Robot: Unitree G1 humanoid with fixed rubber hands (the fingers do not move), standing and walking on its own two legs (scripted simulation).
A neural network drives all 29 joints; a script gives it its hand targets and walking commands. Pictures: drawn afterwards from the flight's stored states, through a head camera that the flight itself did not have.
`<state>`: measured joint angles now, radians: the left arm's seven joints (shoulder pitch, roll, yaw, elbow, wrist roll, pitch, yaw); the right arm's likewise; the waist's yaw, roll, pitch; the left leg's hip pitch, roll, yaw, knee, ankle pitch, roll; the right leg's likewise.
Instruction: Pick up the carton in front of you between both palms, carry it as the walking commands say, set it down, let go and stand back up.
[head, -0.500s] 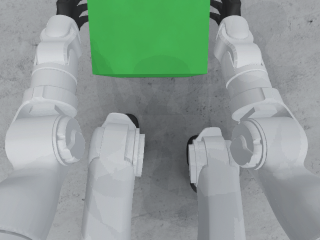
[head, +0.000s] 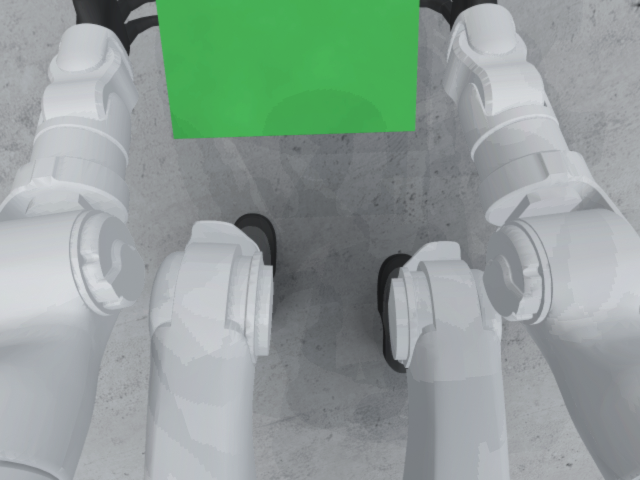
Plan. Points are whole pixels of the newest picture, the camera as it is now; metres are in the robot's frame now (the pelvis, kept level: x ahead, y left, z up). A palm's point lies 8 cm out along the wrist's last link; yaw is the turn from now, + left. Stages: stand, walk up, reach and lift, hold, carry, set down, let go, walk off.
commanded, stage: set down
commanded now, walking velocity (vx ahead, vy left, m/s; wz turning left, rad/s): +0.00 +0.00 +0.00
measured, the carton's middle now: (294, 41) +0.51 +0.10 -0.25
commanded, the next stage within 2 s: let go in 1.20 s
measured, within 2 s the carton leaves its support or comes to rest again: neither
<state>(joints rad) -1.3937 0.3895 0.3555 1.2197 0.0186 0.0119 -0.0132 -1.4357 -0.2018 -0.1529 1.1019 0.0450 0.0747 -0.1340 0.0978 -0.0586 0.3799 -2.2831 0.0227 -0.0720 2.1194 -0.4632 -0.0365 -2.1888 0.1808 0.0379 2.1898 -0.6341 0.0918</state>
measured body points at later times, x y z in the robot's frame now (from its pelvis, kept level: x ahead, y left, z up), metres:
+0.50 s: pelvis +0.01 +0.01 +0.05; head +0.34 +0.07 +0.35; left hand +0.51 +0.32 -0.08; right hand +0.57 -0.06 -0.07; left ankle +0.14 +0.14 -0.34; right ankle +0.10 -0.12 -0.34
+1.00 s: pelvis +0.03 +0.01 +0.18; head +0.34 +0.07 +0.50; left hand +0.51 +0.33 +0.07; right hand +0.57 -0.06 +0.07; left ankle +0.14 +0.14 -0.34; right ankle +0.10 -0.12 -0.34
